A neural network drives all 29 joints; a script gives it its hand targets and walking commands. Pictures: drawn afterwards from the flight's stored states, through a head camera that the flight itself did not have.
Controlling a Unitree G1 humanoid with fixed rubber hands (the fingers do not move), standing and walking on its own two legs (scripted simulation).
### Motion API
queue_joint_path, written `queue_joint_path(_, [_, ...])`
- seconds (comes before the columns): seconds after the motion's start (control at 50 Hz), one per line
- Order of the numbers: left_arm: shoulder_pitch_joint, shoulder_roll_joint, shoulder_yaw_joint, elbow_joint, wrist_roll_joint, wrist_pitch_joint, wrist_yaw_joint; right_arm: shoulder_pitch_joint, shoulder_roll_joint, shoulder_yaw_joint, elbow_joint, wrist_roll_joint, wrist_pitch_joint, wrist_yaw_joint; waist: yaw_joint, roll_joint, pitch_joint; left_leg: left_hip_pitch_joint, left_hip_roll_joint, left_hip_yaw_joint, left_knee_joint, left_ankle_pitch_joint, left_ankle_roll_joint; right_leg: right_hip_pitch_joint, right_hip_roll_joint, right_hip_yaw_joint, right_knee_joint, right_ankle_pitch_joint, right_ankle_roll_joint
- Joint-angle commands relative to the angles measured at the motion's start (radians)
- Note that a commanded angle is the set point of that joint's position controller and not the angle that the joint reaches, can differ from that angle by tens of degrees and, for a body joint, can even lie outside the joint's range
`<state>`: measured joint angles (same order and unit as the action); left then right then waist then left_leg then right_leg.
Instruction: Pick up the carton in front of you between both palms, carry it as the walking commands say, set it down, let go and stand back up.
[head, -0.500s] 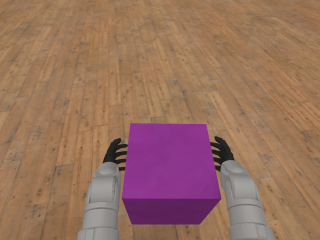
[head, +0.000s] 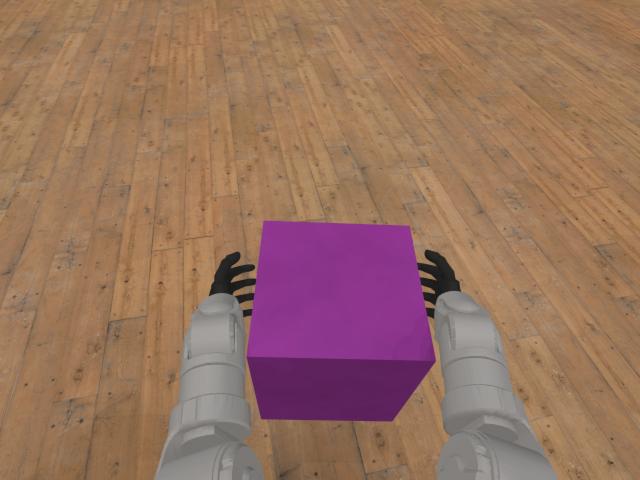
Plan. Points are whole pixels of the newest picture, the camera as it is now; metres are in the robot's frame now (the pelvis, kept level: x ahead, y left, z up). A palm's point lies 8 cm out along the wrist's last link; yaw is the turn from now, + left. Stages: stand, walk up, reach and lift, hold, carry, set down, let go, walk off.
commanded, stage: set down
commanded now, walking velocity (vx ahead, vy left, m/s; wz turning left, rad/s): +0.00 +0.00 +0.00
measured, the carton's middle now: (331, 327) +0.33 +0.01 -0.05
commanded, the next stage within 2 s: none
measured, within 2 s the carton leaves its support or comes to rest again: neither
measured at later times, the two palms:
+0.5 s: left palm (238, 353) +0.35 +0.16 -0.19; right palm (402, 340) +0.38 -0.13 -0.17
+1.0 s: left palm (235, 372) +0.38 +0.19 -0.34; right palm (374, 357) +0.42 -0.11 -0.32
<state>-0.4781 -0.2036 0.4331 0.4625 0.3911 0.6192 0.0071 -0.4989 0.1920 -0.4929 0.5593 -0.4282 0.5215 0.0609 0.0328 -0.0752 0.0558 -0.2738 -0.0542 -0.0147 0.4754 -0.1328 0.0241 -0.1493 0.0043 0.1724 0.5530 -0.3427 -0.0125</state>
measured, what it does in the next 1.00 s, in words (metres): lowers itself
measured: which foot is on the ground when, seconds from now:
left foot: down 0.00-1.00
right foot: down 0.00-1.00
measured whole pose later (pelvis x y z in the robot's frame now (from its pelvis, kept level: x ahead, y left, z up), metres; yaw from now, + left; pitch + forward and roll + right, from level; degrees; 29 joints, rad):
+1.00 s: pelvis -0.05 -0.02 -0.23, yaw -4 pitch +46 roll -5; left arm -0.84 0.03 0.43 0.65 0.19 0.19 0.02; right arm -0.89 0.07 -0.36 0.73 -0.13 0.14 -0.13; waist 0.09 -0.08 -0.17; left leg -1.96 -0.06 -0.14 1.54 -0.37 -0.06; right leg -1.80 0.17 0.07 1.61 -0.62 0.06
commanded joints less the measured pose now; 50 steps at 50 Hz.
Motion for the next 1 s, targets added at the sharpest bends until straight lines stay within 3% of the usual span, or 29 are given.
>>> queue_joint_path(0.0, [-0.519, -0.732, -0.308, 0.121, -0.133, -0.069, -0.188, -0.525, 0.693, 0.278, 0.14, 0.087, -0.065, 0.178, -0.003, 0.077, -0.147, 0.327, 0.004, -0.101, -0.018, -0.247, -0.046, -0.48, 0.081, -0.085, -0.087, -0.107, -0.052])
queue_joint_path(0.06, [-0.487, -0.628, -0.235, 0.142, -0.073, -0.138, -0.166, -0.497, 0.615, 0.206, 0.152, 0.037, -0.123, 0.142, 0.002, 0.082, -0.179, 0.223, -0.01, -0.082, 0.059, -0.149, -0.044, -0.562, 0.093, -0.089, -0.035, -0.058, -0.044])
queue_joint_path(0.12, [-0.455, -0.58, -0.247, 0.142, -0.054, -0.242, -0.154, -0.459, 0.603, 0.223, 0.145, 0.044, -0.206, 0.123, 0.005, 0.082, -0.276, 0.129, -0.027, -0.056, 0.155, 0.021, -0.04, -0.656, 0.113, -0.1, 0.028, 0.013, -0.024])
queue_joint_path(0.24, [-0.545, -0.7, -0.463, 0.121, -0.133, -0.458, -0.156, -0.541, 0.741, 0.47, 0.125, 0.181, -0.407, 0.104, -0.003, 0.076, -0.686, 0.099, -0.037, -0.063, 0.372, 0.331, -0.032, -0.886, 0.152, -0.134, 0.204, 0.108, 0.021])
queue_joint_path(0.32, [-0.617, -0.737, -0.616, 0.031, -0.212, -0.513, -0.168, -0.594, 0.82, 0.669, 0.034, 0.29, -0.457, 0.071, 0.022, 0.078, -1.05, 0.078, -0.043, -0.039, 0.526, 0.475, -0.033, -0.984, 0.167, -0.144, 0.322, 0.203, 0.052])
queue_joint_path(0.36, [-0.618, -0.725, -0.656, 0.008, -0.235, -0.51, -0.173, -0.599, 0.833, 0.732, -0.001, 0.323, -0.452, 0.051, 0.038, 0.079, -1.143, 0.001, -0.052, -0.019, 0.577, 0.46, -0.039, -1.002, 0.17, -0.143, 0.374, 0.226, 0.067])
queue_joint_path(0.42, [-0.608, -0.704, -0.665, 0.016, -0.247, -0.487, -0.184, -0.598, 0.848, 0.763, -0.008, 0.339, -0.426, 0.036, 0.052, 0.072, -1.146, -0.173, -0.066, 0.009, 0.617, 0.328, -0.049, -1.029, 0.173, -0.146, 0.426, 0.177, 0.081])
queue_joint_path(0.48, [-0.627, -0.693, -0.632, 0.058, -0.243, -0.458, -0.2, -0.623, 0.864, 0.735, 0.027, 0.334, -0.392, 0.038, 0.06, 0.063, -1.071, -0.355, -0.072, 0.027, 0.645, 0.166, -0.049, -1.087, 0.176, -0.15, 0.467, 0.07, 0.081])
queue_joint_path(0.56, [-0.666, -0.676, -0.565, 0.129, -0.23, -0.426, -0.215, -0.67, 0.856, 0.665, 0.092, 0.312, -0.359, 0.04, 0.069, 0.056, -0.998, -0.512, -0.071, 0.033, 0.693, 0.061, -0.045, -1.191, 0.183, -0.155, 0.523, -0.022, 0.077])
queue_joint_path(0.72, [-0.741, -0.652, -0.486, 0.201, -0.226, -0.426, -0.208, -0.758, 0.803, 0.58, 0.167, 0.297, -0.374, 0.02, 0.08, 0.066, -1.035, -0.642, -0.07, 0.033, 0.821, 0.081, -0.056, -1.381, 0.209, -0.179, 0.668, -0.039, 0.07])
queue_joint_path(0.98, [-0.901, -0.576, -0.5, 0.169, -0.286, -0.447, -0.157, -0.949, 0.715, 0.624, 0.158, 0.365, -0.406, -0.021, 0.122, 0.076, -1.204, -0.736, -0.072, 0.056, 1.026, 0.082, -0.087, -1.578, 0.244, -0.225, 0.917, -0.082, 0.071])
